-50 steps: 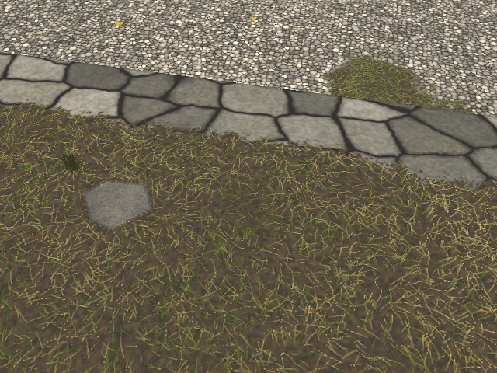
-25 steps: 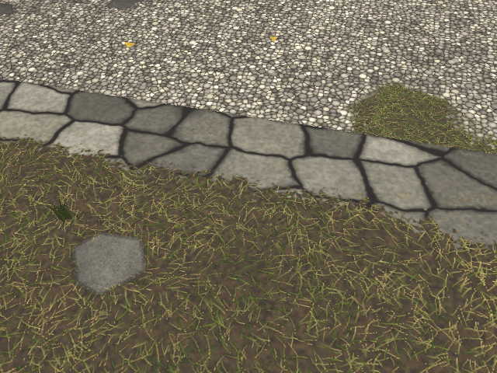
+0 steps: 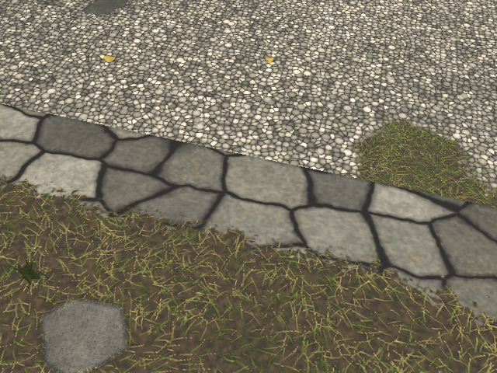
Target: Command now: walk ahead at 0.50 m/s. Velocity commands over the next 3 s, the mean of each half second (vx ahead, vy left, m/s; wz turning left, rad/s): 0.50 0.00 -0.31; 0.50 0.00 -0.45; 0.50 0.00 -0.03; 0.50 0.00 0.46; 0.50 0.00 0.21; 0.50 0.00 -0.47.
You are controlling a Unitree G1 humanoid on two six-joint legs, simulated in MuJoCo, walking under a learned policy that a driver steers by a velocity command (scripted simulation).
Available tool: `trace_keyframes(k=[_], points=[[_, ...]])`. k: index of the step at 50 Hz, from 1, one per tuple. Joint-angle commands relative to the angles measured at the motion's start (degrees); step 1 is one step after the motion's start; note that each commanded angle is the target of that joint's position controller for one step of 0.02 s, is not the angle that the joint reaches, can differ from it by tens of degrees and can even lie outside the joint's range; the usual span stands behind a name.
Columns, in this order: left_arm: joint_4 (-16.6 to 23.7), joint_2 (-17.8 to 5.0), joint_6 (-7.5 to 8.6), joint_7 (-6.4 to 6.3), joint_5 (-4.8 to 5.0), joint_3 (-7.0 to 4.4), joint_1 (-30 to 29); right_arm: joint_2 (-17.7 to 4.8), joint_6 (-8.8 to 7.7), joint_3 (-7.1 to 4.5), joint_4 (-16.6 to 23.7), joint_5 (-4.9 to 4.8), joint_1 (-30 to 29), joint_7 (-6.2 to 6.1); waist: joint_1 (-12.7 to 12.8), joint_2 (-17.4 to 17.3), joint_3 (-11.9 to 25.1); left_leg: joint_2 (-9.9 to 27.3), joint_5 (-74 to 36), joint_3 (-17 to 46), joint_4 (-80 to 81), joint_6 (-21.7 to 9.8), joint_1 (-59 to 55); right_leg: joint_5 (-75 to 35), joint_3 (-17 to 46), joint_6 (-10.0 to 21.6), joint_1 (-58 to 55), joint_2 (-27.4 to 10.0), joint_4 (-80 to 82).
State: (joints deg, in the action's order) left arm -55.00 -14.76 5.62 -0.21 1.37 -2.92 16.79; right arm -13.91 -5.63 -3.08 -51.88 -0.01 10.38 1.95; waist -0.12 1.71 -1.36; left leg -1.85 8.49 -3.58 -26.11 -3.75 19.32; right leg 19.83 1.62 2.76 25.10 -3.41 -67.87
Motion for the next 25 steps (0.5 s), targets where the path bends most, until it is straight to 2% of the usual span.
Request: trace_keyframes(k=[1, 4, 6, 10, 13, 16, 17, 19, 20, 21, 22, 23, 24, 25], points=[[2.8, -2.9, -0.60, -0.62, -0.39, -1.33, 2.8, -4.6, -0.96, -0.73, 1.4, 0.47, 1.1, 0.18, 1.2, -6.7, 3.3, 14.3, -4.8, 15.9, 17.1, -9.4, -7.7, -5.4, 2.1, 0.1, 8.1, -5.4, 1.6], [4.1, -3.0, -1.49, -0.79, -0.51, -1.65, -0.9, -7.2, -1.22, -1.39, -0.2, 0.68, 3.9, -0.89, 1.2, -5.2, 0.9, 14.6, -9.6, 11.6, 19.3, -9.9, -8.4, -12.1, 2.1, -1.2, 13.3, -5.9, 7.7], [5.2, -3.0, -1.54, -0.57, -0.55, -1.76, -4.5, -7.4, -1.04, -1.44, -1.0, 0.72, 5.7, -1.64, 0.1, -4.7, 0.2, 14.6, -11.4, 8.9, 19.7, -8.8, -10.8, -18.0, 2.7, -1.5, 16.6, -5.7, 13.1], [7.1, -1.9, -1.22, 0.47, -0.16, -1.37, -10.7, -7.8, -0.93, -1.26, -1.9, 0.62, 7.3, -2.40, -2.0, -4.8, -1.3, 13.6, -11.5, 2.8, 20.6, -6.4, -13.1, -26.9, 1.7, -0.8, 15.5, -3.2, 24.4], [9.2, -1.2, -1.23, 1.38, -0.19, -0.82, -15.4, -8.0, -0.51, -1.34, -3.2, 0.34, 9.8, -2.69, -3.7, -4.1, -3.2, 15.2, -12.6, 0.3, 20.1, -5.9, -18.6, -27.1, 0.5, -0.2, 17.3, -2.2, 29.5], [11.8, -0.9, -1.19, 2.61, -0.15, -0.46, -19.0, -8.4, 0.61, -1.60, -4.0, 0.00, 11.3, -2.89, -4.6, -3.7, -4.3, 17.4, -17.2, -1.5, 16.8, -5.4, -25.3, -22.0, -1.3, 0.8, 19.6, -1.6, 32.3], [12.7, -1.1, -1.17, 3.06, -0.13, -0.47, -19.4, -8.8, 1.04, -1.77, -4.0, -0.16, 11.1, -3.02, -4.3, -4.1, -4.3, 18.0, -20.9, -2.2, 14.9, -5.0, -26.8, -19.3, -2.4, 1.4, 19.2, -1.2, 32.8], [13.6, -2.5, -1.20, 3.75, -0.16, -1.10, -17.5, -10.5, 1.79, -2.22, -3.1, -0.38, 9.0, -3.45, -2.1, -6.0, -1.9, 18.1, -38.6, -4.3, 8.4, -3.7, -27.5, -13.3, -6.1, 3.2, 12.8, 1.7, 33.1], [13.3, -3.9, -1.35, 3.86, -0.21, -1.88, -13.9, -11.3, 2.21, -2.48, -2.5, -0.40, 8.3, -3.76, 0.1, -7.4, 0.9, 17.8, -48.7, -5.3, 2.4, -2.9, -27.3, -10.8, -8.0, 4.3, 6.9, 4.0, 32.7], [11.6, -6.2, -1.44, 3.81, -0.10, -3.25, -6.0, -11.6, 2.71, -2.50, -1.9, -0.45, 6.9, -4.01, 4.5, -7.1, 5.1, 16.3, -53.2, -6.9, -8.0, -1.6, -24.7, -12.2, -9.0, 6.0, -3.7, 6.5, 35.3], [9.5, -10.6, -1.67, 2.98, -0.12, -5.31, 3.7, -11.3, 2.54, -2.19, -0.9, -0.34, 6.7, -4.19, 8.8, -4.2, 10.4, 13.8, -43.6, -7.3, -23.0, 0.6, -13.8, -14.5, -2.5, 8.8, -20.7, 4.5, 37.6], [8.9, -17.2, -1.87, 2.08, -0.01, -6.84, 8.4, -4.2, 0.89, 0.11, 1.7, 1.26, 11.2, -3.07, 5.8, 9.8, 17.1, 4.1, -2.1, -6.1, -45.9, 4.3, 12.3, -10.0, 26.0, 18.6, -43.6, -10.7, 39.4], [9.6, -14.6, -1.49, 2.02, -0.34, -5.59, 9.2, -4.6, -1.91, 0.51, 2.3, 0.23, 9.6, -1.96, 5.9, 9.1, 23.9, -1.4, 24.1, 6.4, -55.3, 3.9, 22.7, -7.0, 46.7, 22.7, -50.3, -17.1, 49.3], [9.7, -10.9, -1.26, 1.89, -0.90, -4.56, 7.8, -8.3, -3.50, -0.69, 4.2, -2.00, 3.2, -1.29, 7.3, 6.0, 17.7, 2.4, 20.1, 9.9, -56.2, 2.2, 28.0, -8.5, 38.2, 18.8, -46.6, -14.5, 50.1]])
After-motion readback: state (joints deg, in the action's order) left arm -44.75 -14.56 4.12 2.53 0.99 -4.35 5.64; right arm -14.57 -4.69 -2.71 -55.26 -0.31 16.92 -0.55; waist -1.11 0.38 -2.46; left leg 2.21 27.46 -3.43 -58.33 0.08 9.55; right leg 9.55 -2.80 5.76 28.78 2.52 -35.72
